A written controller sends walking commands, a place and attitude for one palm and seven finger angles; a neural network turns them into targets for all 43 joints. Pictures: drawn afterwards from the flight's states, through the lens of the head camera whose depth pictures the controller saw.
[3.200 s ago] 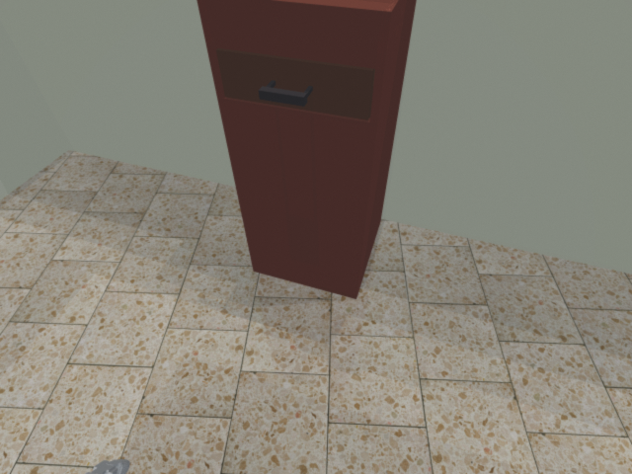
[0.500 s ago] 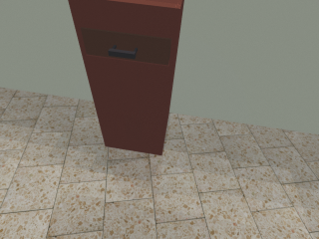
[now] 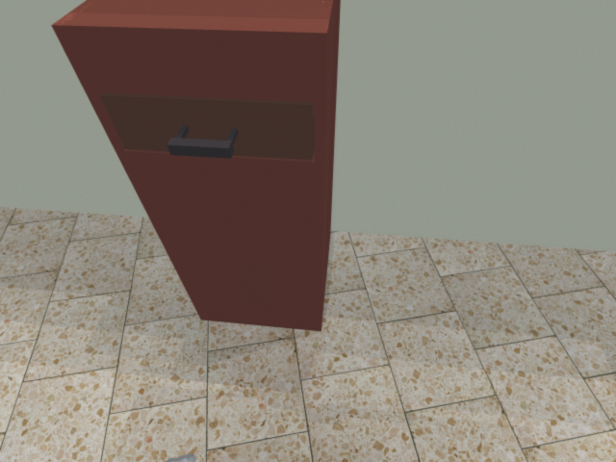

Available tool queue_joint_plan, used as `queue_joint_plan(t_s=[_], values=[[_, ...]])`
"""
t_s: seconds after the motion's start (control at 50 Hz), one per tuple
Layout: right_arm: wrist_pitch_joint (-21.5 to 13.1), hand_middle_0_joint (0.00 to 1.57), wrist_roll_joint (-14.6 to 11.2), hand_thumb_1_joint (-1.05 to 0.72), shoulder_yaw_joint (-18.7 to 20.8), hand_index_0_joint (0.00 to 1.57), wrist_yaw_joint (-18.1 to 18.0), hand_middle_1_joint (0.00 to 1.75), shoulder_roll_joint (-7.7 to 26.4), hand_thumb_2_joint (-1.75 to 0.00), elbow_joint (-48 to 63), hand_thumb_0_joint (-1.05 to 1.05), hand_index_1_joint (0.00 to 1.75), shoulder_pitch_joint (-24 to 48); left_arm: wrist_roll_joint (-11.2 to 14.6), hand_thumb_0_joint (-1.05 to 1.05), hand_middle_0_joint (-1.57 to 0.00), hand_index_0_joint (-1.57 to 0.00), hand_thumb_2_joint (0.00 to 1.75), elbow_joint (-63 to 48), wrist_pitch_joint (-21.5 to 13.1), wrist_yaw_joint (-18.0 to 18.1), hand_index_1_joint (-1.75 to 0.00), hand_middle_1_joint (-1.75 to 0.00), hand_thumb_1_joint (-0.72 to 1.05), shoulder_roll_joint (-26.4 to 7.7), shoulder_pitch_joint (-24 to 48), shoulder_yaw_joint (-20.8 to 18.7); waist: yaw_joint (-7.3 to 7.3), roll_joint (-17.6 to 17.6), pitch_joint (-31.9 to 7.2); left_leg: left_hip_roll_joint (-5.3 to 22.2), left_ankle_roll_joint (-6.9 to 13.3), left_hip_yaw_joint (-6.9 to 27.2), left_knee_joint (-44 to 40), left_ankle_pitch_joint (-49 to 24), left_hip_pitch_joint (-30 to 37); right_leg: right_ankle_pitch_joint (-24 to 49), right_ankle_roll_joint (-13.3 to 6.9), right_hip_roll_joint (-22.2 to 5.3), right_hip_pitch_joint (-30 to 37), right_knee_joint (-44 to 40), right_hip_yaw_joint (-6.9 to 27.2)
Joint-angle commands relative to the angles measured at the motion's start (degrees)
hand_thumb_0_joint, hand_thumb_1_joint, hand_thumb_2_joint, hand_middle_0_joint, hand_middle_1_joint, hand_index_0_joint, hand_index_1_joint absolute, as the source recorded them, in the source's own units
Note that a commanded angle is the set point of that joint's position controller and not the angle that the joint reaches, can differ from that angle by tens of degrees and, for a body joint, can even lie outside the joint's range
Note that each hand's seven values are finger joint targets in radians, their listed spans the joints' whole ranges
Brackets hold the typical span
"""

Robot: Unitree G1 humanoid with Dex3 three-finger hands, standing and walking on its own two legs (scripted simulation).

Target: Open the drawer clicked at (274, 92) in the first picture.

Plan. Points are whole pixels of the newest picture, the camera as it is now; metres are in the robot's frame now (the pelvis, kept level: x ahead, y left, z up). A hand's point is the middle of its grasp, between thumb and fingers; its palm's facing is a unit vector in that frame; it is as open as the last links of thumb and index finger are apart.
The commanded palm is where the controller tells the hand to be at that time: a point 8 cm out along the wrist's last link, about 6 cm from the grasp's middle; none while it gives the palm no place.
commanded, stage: come to a stop and stand still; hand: left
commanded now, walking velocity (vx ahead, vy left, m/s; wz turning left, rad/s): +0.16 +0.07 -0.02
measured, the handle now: (204, 140) +0.63 +0.21 +0.07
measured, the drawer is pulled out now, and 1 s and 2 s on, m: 0.00 0.00 0.00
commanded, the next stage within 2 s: look again from close up in 0.96 s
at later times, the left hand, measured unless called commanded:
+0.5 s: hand out of the picture +0.11 +0.23 -0.16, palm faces +0.01 -0.97 -0.24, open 7.4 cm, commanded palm none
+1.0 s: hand out of the picture +0.07 +0.17 -0.16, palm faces +0.02 -0.98 -0.18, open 7.2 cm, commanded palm none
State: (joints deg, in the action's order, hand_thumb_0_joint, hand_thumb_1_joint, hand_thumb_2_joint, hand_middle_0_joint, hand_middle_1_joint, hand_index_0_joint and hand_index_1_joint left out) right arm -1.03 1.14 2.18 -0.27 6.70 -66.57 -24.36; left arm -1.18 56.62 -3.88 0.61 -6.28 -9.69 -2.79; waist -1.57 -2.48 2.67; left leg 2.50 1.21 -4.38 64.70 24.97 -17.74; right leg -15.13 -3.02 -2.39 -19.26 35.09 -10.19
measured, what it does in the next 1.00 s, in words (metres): steps on the spot: left foot, then right foot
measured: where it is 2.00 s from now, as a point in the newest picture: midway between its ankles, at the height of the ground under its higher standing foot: outside the picture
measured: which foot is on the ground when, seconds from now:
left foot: up 0.00-0.20, down 0.22-0.60, up 0.62-0.84, down 0.86-1.00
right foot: down 0.00-0.24, up 0.26-0.58, down 0.60-1.00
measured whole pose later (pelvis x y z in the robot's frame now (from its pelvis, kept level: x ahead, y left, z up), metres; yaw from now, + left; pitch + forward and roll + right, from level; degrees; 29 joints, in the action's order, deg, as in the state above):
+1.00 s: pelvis +0.03 +0.00 +0.02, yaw -2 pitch -1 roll +0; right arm 0.6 0.9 0.7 -1.6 7.4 -65.4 -17.0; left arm -0.4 61.7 1.0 1.4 -10.2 -12.3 -1.4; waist 0.4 1.5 1.4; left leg 1.2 -0.1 -2.4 25.5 15.4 -9.6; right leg -11.6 -0.6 -1.1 -13.1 25.2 -4.6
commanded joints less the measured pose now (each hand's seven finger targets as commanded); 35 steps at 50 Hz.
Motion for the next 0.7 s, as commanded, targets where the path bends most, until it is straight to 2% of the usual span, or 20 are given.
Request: queue_joint_plan(t_s=[0.0,0.06,0.1,0.16,0.18,0.22,0.24,0.28,0.34,0.36,0.48,0.5,0.54,0.56,0.58,0.6,0.62,0.64,0.66,0.68], values=[[-0.3,0.20,0.7,-0.90,0.6,0.20,0.1,0.30,1.3,-0.90,4.8,0.00,0.30,-0.8,-0.6,0.00,-0.20,-0.20,0.90,0.7,-0.3,1.1,-0.30,-0.30,0.90,-5.8,-7.6,-1.5,0.51,7.6,0.8,5.4,-1.4,2.7,-1.8,-6.1,-10.5,10.2,-6.4,-16.0,2.5,-23.5,13.8],[0.3,0.20,0.3,-0.90,0.2,0.20,0.2,0.30,0.8,-0.90,6.0,0.00,0.30,0.4,-0.6,0.00,-0.20,-0.20,0.90,0.4,0.1,0.9,-0.30,-0.30,0.90,-7.3,-6.7,-1.3,0.11,7.9,-0.7,4.3,-2.4,0.3,-14.7,-7.4,-5.9,18.2,-6.1,-13.7,2.1,-21.6,8.9],[0.0,0.20,0.0,-0.90,-0.5,0.20,-0.1,0.30,0.6,-0.90,6.4,0.00,0.30,2.0,-0.6,0.00,-0.20,-0.20,0.90,0.8,0.9,1.1,-0.30,-0.30,0.90,-8.4,-5.9,-1.3,0.76,8.8,-2.1,2.3,-2.9,-0.8,-23.2,-9.8,-2.6,26.9,-5.4,-11.7,4.7,-17.3,6.5],[0.3,0.20,-0.4,-0.90,-0.1,0.20,-0.7,0.30,3.6,-0.90,6.4,0.00,0.30,3.3,0.0,0.00,-0.20,-0.20,0.90,1.4,2.7,1.4,-0.30,-0.30,0.90,-9.9,-5.7,-0.9,0.34,9.5,-2.9,1.3,-3.3,-1.6,-37.1,-22.5,6.8,25.2,-1.8,-8.7,4.6,-9.8,5.0],[0.1,0.20,-0.4,-0.90,0.5,0.20,-0.8,0.30,6.0,-0.90,6.8,0.00,0.30,2.8,-0.1,0.00,-0.20,-0.20,0.90,1.0,3.3,1.4,-0.30,-0.30,0.90,-9.1,-6.5,-0.8,0.45,4.6,-3.0,3.8,-2.6,0.5,-38.5,-34.6,10.5,18.9,0.2,-6.5,2.4,-5.5,4.9],[0.3,0.20,-0.1,-0.90,1.5,0.20,-1.4,0.30,12.5,-0.90,8.4,0.00,0.30,4.1,0.5,0.00,-0.20,-0.20,0.90,0.5,4.5,1.8,-0.30,-0.30,0.90,-6.9,-10.6,-0.4,1.19,-9.4,-3.9,17.0,4.6,11.0,-42.0,-59.4,11.2,-6.5,4.0,-0.8,0.7,3.9,2.7],[0.5,0.20,-0.1,-0.90,1.6,0.20,-2.1,0.30,13.4,-0.90,8.4,0.00,0.30,5.5,0.6,0.00,-0.20,-0.20,0.90,0.7,5.1,1.8,-0.30,-0.30,0.90,-7.6,-10.6,-0.4,0.93,-14.0,-4.4,19.8,8.2,14.2,-44.6,-64.0,10.5,-17.8,4.7,0.4,-0.8,13.2,4.7],[1.0,0.20,0.2,-0.90,1.9,0.20,-3.0,0.30,13.7,-0.90,9.7,0.00,0.30,9.2,0.4,0.00,-0.20,-0.20,0.90,0.6,5.7,1.8,-0.30,-0.30,0.90,-8.5,-9.6,-0.8,1.00,-10.0,-4.1,20.6,10.9,13.1,-43.1,-62.1,8.9,-19.7,4.0,-0.3,-3.8,24.4,10.0],[1.6,0.20,0.3,-0.90,2.8,0.20,-3.1,0.30,13.9,-0.90,11.2,0.00,0.30,12.4,0.3,0.00,-0.20,-0.20,0.90,-0.4,5.9,1.2,-0.30,-0.30,0.90,-8.7,-8.6,-1.6,0.79,-5.5,-8.0,18.4,10.0,8.8,-41.1,-58.0,14.7,-15.3,4.8,0.3,-8.5,28.4,11.2],[1.6,0.20,0.2,-0.90,2.9,0.20,-3.1,0.30,13.8,-0.90,11.4,0.00,0.30,12.9,0.2,0.00,-0.20,-0.20,0.90,-0.9,6.2,1.0,-0.30,-0.30,0.90,-8.8,-8.0,-1.8,0.59,-5.9,-8.4,18.1,9.7,8.2,-41.5,-55.4,14.3,-14.5,5.0,0.3,-8.1,28.2,11.1],[2.1,0.20,0.5,-0.90,3.8,0.20,-2.3,0.30,14.1,-0.90,12.1,0.00,0.30,15.7,0.2,0.00,-0.20,-0.20,0.90,-2.3,6.3,0.6,-0.30,-0.30,0.90,-7.4,-8.6,-1.5,1.03,-9.0,-7.8,16.9,8.3,7.9,-42.6,-40.5,9.4,-12.3,4.3,-0.1,-0.1,10.4,7.8],[2.3,0.20,0.5,-0.90,3.8,0.20,-1.9,0.30,14.1,-0.90,12.2,0.00,0.30,16.1,0.2,0.00,-0.20,-0.20,0.90,-1.8,6.2,0.6,-0.30,-0.30,0.90,-7.2,-9.6,-1.5,1.49,-9.1,-7.3,16.2,7.5,7.6,-43.0,-35.0,6.4,-9.8,4.0,0.1,2.7,6.9,7.3],[2.7,0.20,0.1,-0.90,3.8,0.20,-1.4,0.30,13.2,-0.90,12.7,0.00,0.30,17.4,-0.1,0.00,-0.20,-0.20,0.90,-0.7,5.7,0.7,-0.30,-0.30,0.90,-7.6,-13.8,-1.6,3.74,-5.4,-6.7,12.7,4.2,5.8,-40.0,-19.1,-0.5,0.9,3.8,0.0,10.5,-5.8,6.3],[3.0,0.20,-0.4,-0.90,3.5,0.20,-1.0,0.30,10.2,-0.90,13.2,0.00,0.30,16.3,-0.8,0.00,-0.20,-0.20,0.90,-1.1,5.2,0.9,-0.30,-0.30,0.90,-10.6,-13.6,-1.8,3.50,4.3,-4.2,7.2,0.9,2.5,-33.3,-8.0,-4.5,2.3,2.9,-4.5,10.2,-15.0,11.9],[3.4,0.20,-0.6,-0.90,2.5,0.20,-0.4,0.30,5.8,-0.90,14.0,0.00,0.30,14.8,-1.1,0.00,-0.20,-0.20,0.90,-2.7,4.6,1.1,-0.30,-0.30,0.90,-15.2,-8.9,-2.0,1.30,18.4,-1.0,0.1,-2.8,-1.3,-24.8,1.3,-8.6,0.4,-1.9,-15.5,4.7,-21.8,25.6],[4.0,0.20,-0.4,-0.90,2.5,0.20,-0.2,0.30,6.8,-0.90,14.5,0.00,0.30,17.4,-0.8,0.00,-0.20,-0.20,0.90,-4.0,5.0,1.0,-0.30,-0.30,0.90,-16.3,-6.7,-1.8,3.32,15.1,-1.0,0.0,-2.0,2.9,-16.2,5.5,-4.2,-6.0,-5.9,-18.7,-4.0,-24.1,25.6],[4.6,0.20,-0.1,-0.90,2.7,0.20,-0.3,0.30,6.7,-0.90,14.4,0.00,0.30,18.1,-0.9,0.00,-0.20,-0.20,0.90,-4.3,4.8,1.2,-0.30,-0.30,0.90,-15.7,-4.3,-2.1,2.58,19.2,1.1,-0.3,-1.2,5.4,-11.4,4.2,-6.2,-8.5,-5.8,-16.2,-6.6,-24.7,26.7],[4.6,0.20,0.0,-0.90,2.8,0.20,-0.2,0.30,7.7,-0.90,13.4,0.00,0.30,16.8,-0.8,0.00,-0.20,-0.20,0.90,-4.1,4.7,1.2,-0.30,-0.30,0.90,-13.8,-2.5,-1.6,1.67,18.8,3.2,0.0,-0.9,6.1,-8.0,1.3,-6.9,-8.1,-5.3,-14.1,-7.2,-24.2,23.9],[4.3,0.20,0.1,-0.90,2.8,0.20,-0.2,0.30,8.0,-0.90,11.8,0.00,0.30,14.6,-0.7,0.00,-0.20,-0.20,0.90,-4.1,4.6,1.1,-0.30,-0.30,0.90,-12.1,-1.0,-1.1,0.44,15.6,3.7,0.0,-1.1,5.5,-6.1,-1.5,-6.7,-5.3,-4.6,-11.6,-6.5,-22.7,20.3],[3.9,0.20,-0.1,-0.90,2.7,0.20,-0.2,0.30,7.5,-0.90,10.8,0.00,0.30,11.8,-0.7,0.00,-0.20,-0.20,0.90,-4.3,4.4,1.2,-0.30,-0.30,0.90,-11.7,-0.1,-1.1,-0.43,13.9,1.9,0.1,-1.4,4.7,-6.7,-2.4,-6.1,-1.8,-4.5,-11.0,-4.2,-21.2,17.8]])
